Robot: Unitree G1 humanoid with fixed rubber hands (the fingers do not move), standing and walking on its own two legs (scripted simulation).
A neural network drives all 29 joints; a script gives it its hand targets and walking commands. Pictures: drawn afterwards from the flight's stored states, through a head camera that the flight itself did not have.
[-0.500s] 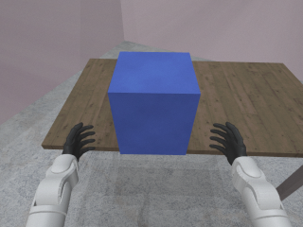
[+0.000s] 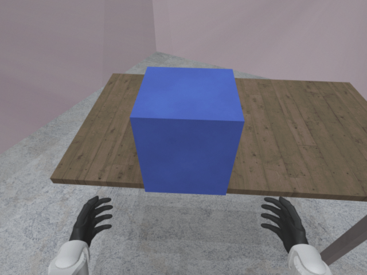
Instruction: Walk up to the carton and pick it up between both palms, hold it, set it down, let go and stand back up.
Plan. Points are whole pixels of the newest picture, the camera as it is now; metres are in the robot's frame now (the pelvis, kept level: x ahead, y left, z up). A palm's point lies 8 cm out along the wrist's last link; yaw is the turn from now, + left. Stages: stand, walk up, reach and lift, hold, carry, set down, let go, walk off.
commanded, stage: set down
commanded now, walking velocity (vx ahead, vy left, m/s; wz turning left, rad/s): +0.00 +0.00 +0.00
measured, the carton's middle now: (187, 132) +0.45 +0.05 +0.09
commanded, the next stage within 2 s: let go in 1.20 s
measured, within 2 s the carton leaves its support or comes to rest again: neither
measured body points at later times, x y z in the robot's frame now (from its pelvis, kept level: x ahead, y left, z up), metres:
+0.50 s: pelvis +0.04 -0.01 +0.00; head +0.07 -0.01 +0.45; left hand +0.20 +0.24 -0.05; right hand +0.22 -0.20 -0.05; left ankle +0.01 +0.09 -0.75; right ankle +0.02 -0.09 -0.75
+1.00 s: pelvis +0.02 -0.02 +0.00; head +0.04 +0.00 +0.45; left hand +0.17 +0.23 -0.10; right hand +0.18 -0.22 -0.09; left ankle +0.01 +0.09 -0.75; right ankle +0.02 -0.09 -0.75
